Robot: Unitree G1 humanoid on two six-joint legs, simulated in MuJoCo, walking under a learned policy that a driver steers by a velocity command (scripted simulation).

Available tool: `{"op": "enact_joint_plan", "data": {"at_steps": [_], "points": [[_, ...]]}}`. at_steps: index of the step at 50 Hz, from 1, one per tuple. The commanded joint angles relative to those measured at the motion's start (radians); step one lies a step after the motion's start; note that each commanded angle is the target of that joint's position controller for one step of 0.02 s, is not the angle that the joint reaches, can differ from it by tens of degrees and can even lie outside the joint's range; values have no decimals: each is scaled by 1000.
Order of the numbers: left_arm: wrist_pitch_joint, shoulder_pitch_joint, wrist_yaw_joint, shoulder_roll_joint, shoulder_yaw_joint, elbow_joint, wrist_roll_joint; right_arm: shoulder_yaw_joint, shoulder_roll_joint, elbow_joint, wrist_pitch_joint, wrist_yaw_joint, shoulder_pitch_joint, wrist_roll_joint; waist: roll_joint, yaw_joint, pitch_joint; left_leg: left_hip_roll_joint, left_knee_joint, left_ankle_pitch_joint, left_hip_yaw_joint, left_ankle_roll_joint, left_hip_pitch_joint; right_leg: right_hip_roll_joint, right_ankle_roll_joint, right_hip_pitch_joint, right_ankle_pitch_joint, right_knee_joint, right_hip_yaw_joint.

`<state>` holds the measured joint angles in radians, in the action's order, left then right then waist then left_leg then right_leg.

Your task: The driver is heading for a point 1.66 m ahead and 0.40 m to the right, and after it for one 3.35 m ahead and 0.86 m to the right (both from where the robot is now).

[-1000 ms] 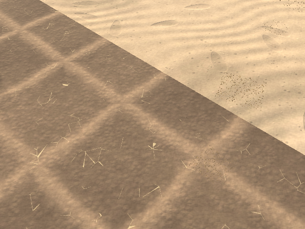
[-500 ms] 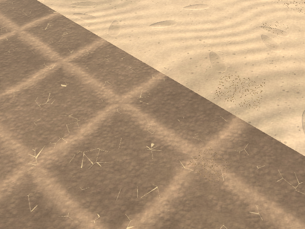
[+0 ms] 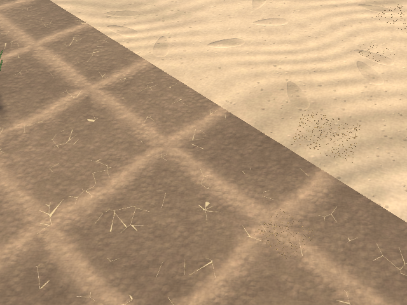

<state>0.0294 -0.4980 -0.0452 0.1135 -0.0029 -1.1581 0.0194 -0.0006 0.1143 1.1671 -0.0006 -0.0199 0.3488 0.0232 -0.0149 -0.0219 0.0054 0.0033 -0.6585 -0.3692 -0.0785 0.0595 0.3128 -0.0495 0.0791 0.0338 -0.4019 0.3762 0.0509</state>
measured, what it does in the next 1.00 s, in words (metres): walks ahead: left foot, then right foot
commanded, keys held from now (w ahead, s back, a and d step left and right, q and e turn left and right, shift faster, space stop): w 0.60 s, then w+e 0.40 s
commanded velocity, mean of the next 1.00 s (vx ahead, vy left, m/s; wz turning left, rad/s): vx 0.44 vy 0.00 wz -0.13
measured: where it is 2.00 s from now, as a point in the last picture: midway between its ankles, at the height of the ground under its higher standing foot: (240, 196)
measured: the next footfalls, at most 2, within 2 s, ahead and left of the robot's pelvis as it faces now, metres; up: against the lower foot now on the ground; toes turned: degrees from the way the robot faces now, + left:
left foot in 0.20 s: +0.19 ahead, +0.13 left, +0.00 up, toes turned +5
right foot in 0.74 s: +0.53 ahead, -0.04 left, +0.00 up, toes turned -6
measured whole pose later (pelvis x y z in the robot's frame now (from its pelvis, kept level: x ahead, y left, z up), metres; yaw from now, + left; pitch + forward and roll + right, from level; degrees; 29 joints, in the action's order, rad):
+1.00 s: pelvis +0.50 +0.01 +0.01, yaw -9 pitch +0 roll +0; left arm 0.07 -0.39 0.01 0.20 0.07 -1.03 0.00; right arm 0.05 0.21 0.87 -0.06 0.01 0.13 0.04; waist 0.03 -0.03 -0.05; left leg -0.11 -1.00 -0.20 0.03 0.00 0.62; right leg -0.13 0.13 -0.14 -0.16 0.31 -0.01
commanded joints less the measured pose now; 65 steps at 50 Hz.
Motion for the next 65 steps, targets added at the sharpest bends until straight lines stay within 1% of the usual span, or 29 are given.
{"op": "enact_joint_plan", "data": {"at_steps": [1,6,7,9,10,11,12,13,14,17,22,26,31,33,35,36,37,38,39,40,42,44,46,51,59,61,63,64,65], "points": [[15,-179,2,122,31,-27,13,21,73,-133,-39,17,-168,9,-76,-50,-331,-54,-165,-78,7,15,424,378,193,-23,-71,-265,-380],[43,-142,9,151,40,-10,14,43,85,-212,-66,37,-223,-12,-73,-16,-242,-24,-100,-3,-28,28,336,321,148,27,384,-167,-221],[47,-107,12,159,41,0,11,45,80,-210,-66,39,-186,-17,-84,14,-221,1,-56,30,-49,39,216,300,128,-40,477,-130,-177],[59,-43,21,172,39,15,-2,67,91,-128,-67,32,63,-28,-47,140,-109,88,70,144,-97,67,-209,221,74,-217,773,112,-60],[66,-42,28,169,35,20,-3,93,148,-81,-70,22,222,-19,-4,203,-19,31,117,108,-13,90,-436,170,44,-346,723,336,-8],[67,-69,38,84,14,64,-18,119,268,-79,-71,14,358,7,201,225,100,-299,328,-203,488,184,-576,42,-10,-539,274,734,63],[66,-22,48,110,30,85,-3,111,255,-73,-55,18,308,-6,198,181,99,-390,514,-275,813,241,-477,-9,8,-622,-62,947,-66],[61,34,54,106,31,123,3,103,247,-106,-51,17,153,-10,128,100,-34,-390,508,-358,714,229,-350,68,28,-684,2,996,-95],[63,86,59,104,31,137,7,88,197,-132,-58,21,62,-13,43,78,-105,-357,518,-253,589,206,-232,109,35,-681,81,954,-89],[38,25,63,70,38,123,17,52,122,-128,-86,19,17,-10,33,-16,-121,-236,535,74,317,134,-93,148,11,-543,141,802,-74],[11,206,77,104,54,192,12,42,142,-100,-105,12,132,-8,64,-2,-152,-204,573,260,195,146,-167,156,-22,-692,262,654,-17],[17,418,83,90,51,267,4,32,131,-98,-110,11,185,-10,73,40,-169,-184,567,433,134,143,-230,135,-42,-722,366,420,22],[26,530,83,91,50,313,-1,37,150,-86,-117,1,225,-5,94,58,-160,-209,520,629,84,136,-363,92,-4,-662,382,227,57],[32,504,78,102,56,311,1,42,163,-86,-119,-5,205,0,96,36,-133,-222,449,829,40,120,-417,58,36,-587,326,190,76],[41,354,67,131,75,268,2,50,187,-83,-114,-12,185,8,107,-32,-38,-223,236,1102,-4,96,-453,-9,82,-418,248,177,96],[48,204,61,146,88,216,6,54,198,-87,-106,-13,170,6,92,-94,37,-204,47,1099,-34,78,-421,-38,104,-255,275,111,106],[52,60,54,195,108,174,24,52,193,-103,-105,-11,166,-2,68,-149,116,-183,-193,887,-54,61,-248,56,143,-27,239,103,-10],[47,-56,50,307,141,167,38,37,109,-140,-106,8,245,-44,-144,-134,254,-17,-644,334,-87,10,113,364,309,270,152,51,-521],[30,14,64,297,137,161,7,54,158,-157,-112,16,192,-24,-103,-92,280,54,-784,-85,73,17,270,408,334,273,156,-101,-794],[29,136,68,278,129,183,-6,57,167,-208,-119,20,72,-15,-63,-50,123,-17,-774,-3,117,29,365,374,297,146,108,-117,-646],[38,221,67,186,103,198,-7,58,161,-232,-126,22,-3,-4,44,4,-11,-86,-627,100,118,22,306,297,227,-93,275,-166,-460],[50,217,55,159,89,191,-13,57,137,-246,-93,23,14,18,20,54,-27,-106,-529,95,118,-8,216,231,196,-213,397,-182,-357],[61,172,50,191,94,187,-15,57,133,-268,-68,27,-10,23,6,61,-32,-104,-462,105,98,-37,220,206,203,-244,457,-193,-317],[55,70,51,214,96,195,-18,59,160,-372,-52,33,-256,16,-35,-3,-83,-103,-217,295,75,-93,346,174,176,-210,435,-225,-316],[43,-14,37,250,106,229,-1,48,174,-487,-67,44,-471,-1,-71,-74,-65,-36,36,328,90,-83,341,187,149,-22,601,-95,-376],[43,35,30,273,113,253,1,53,197,-486,-77,41,-410,-5,-82,-30,-54,-20,118,285,100,-63,205,192,114,-49,633,-48,-396],[48,92,36,302,122,277,-1,72,240,-433,-93,25,-213,-7,-53,61,28,23,204,251,76,-33,-80,143,71,-111,757,138,-375],[55,98,45,278,118,291,-10,87,287,-407,-107,11,-76,9,14,118,131,-65,225,225,146,-1,-295,71,50,-202,657,352,-326],[57,49,46,180,94,332,-36,103,373,-418,-108,-4,50,39,166,135,300,-348,242,73,453,51,-556,-17,25,-405,247,657,-224]]}}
